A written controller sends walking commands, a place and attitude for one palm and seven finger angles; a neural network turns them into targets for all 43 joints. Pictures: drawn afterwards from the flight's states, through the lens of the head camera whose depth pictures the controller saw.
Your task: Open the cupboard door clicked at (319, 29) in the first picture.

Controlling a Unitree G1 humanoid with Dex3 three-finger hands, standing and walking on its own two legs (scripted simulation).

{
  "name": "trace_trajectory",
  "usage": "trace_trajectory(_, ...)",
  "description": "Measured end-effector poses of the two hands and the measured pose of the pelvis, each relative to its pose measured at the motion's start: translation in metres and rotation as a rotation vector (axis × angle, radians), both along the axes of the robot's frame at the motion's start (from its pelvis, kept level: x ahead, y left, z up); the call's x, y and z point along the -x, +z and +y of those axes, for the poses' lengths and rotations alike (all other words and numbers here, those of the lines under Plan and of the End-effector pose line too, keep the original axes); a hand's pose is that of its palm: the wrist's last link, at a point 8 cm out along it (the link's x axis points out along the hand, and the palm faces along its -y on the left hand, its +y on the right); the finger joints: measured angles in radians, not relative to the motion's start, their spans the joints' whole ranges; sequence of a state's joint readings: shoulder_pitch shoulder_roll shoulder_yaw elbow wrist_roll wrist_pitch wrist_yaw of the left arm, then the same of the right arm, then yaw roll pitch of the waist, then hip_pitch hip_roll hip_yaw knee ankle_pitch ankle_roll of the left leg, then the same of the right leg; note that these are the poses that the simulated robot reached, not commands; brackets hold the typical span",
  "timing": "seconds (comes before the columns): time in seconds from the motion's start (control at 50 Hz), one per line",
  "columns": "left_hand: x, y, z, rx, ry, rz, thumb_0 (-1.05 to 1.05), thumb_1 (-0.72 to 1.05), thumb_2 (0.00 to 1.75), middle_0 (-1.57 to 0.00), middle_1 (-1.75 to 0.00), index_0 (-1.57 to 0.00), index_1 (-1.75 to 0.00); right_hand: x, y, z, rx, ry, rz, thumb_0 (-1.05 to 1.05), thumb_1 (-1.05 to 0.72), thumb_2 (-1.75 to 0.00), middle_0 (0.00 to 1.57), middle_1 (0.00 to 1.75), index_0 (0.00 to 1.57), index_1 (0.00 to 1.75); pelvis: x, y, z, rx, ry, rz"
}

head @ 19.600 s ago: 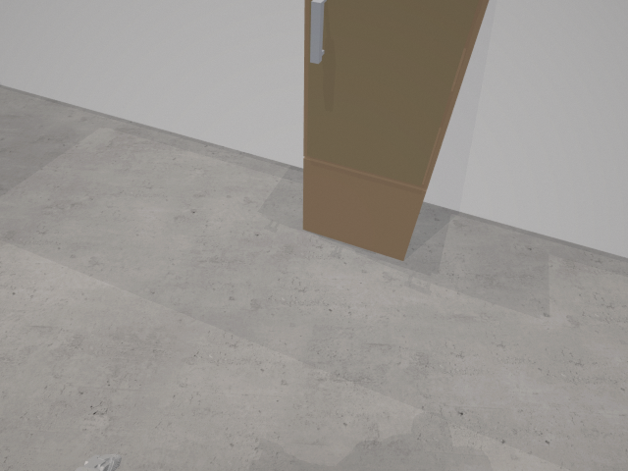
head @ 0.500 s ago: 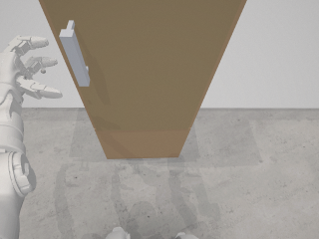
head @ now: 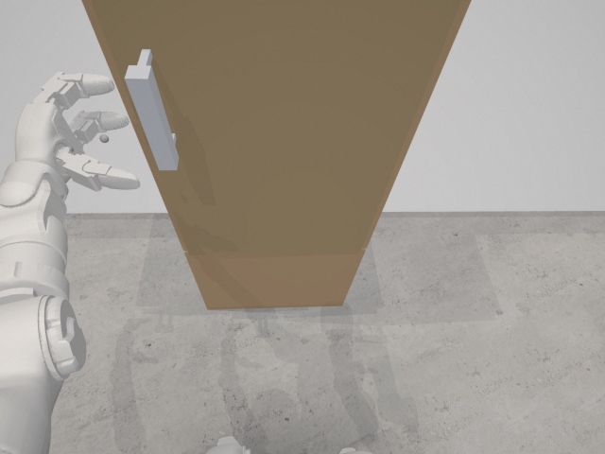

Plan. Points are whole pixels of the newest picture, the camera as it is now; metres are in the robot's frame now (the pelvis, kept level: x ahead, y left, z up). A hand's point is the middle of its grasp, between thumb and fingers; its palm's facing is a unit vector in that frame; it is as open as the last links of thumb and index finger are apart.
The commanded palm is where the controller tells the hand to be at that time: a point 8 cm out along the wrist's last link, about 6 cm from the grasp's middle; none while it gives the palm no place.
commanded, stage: move the hooked fingers beside the handle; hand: left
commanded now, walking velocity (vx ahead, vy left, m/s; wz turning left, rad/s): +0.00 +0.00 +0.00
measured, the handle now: (158, 113) +0.54 +0.16 +0.13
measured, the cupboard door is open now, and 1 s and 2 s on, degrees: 1 1 1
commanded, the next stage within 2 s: slide the fingers in behind the handle in 0.24 s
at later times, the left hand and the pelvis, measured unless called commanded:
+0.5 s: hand (112, 140) +0.48 +0.21 +0.13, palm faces -0.01 -1.00 +0.00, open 14.0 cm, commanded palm +0.46 +0.26 +0.13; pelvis +0.00 -0.01 +0.00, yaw +0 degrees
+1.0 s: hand (138, 139) +0.49 +0.18 +0.13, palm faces -0.02 -1.00 +0.00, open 13.9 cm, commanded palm +0.47 +0.22 +0.13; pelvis +0.00 -0.01 +0.00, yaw +1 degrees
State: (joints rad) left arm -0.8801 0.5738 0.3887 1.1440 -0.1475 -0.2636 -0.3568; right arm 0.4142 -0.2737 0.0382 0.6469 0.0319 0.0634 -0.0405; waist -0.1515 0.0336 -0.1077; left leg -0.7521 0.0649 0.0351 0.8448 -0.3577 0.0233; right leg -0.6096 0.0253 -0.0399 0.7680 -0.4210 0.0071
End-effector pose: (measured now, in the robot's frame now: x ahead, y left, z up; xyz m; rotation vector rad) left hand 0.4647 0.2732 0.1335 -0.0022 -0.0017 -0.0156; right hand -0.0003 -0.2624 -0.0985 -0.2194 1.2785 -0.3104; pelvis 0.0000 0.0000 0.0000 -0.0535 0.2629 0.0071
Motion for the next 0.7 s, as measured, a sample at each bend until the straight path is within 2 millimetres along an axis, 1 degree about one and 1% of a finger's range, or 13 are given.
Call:
trace_trajectory(0.16, -0.002, -0.004, -0.002, 0.003, 0.017, 0.026, -0.01, -0.5, 0.3, -0.3, -1.2, -0.3, -1.2, -0.005, 0.0, -0.007, 0.011, 0.014, -0.019, 0.0, -0.9, -0.9, 0.2, 0.3, 0.2, 0.3, 0.003, -0.001, -0.005, -0.002, 0.004, 0.002)
trace_trajectory(0.32, -0.003, 0.002, -0.004, -0.007, 0.004, -0.009, -0.01, -0.5, 0.3, -0.3, -1.2, -0.3, -1.2, 0.002, 0.002, -0.018, 0.028, 0.003, 0.005, 0.0, -0.9, -0.9, 0.2, 0.3, 0.2, 0.3, 0.002, -0.001, -0.009, -0.003, 0.003, 0.008)
trace_trajectory(0.42, 0.0, 0.0, -0.005, -0.003, 0.003, 0.017, -0.01, -0.5, 0.3, -0.3, -1.2, -0.3, -1.2, 0.002, 0.003, -0.022, 0.027, -0.003, 0.013, 0.01, -0.9, -0.9, 0.2, 0.3, 0.2, 0.3, 0.0, 0.0, -0.012, -0.006, 0.003, 0.002)
trace_trajectory(0.56, 0.001, -0.001, -0.013, 0.001, 0.003, 0.005, -0.01, -0.5, 0.3, -0.3, -1.2, -0.3, -1.2, -0.003, 0.003, -0.023, 0.021, 0.003, 0.002, 0.01, -0.9, -0.9, 0.2, 0.3, 0.2, 0.3, -0.001, 0.001, -0.014, -0.007, 0.006, -0.002)
trace_trajectory(0.7, -0.004, -0.005, -0.023, 0.008, 0.0, 0.023, -0.01, -0.5, 0.3, -0.3, -1.2, -0.3, -1.2, -0.011, 0.001, -0.021, 0.012, 0.01, -0.02, 0.01, -0.9, -0.9, 0.2, 0.3, 0.2, 0.3, -0.001, 0.001, -0.015, -0.009, 0.007, 0.0)
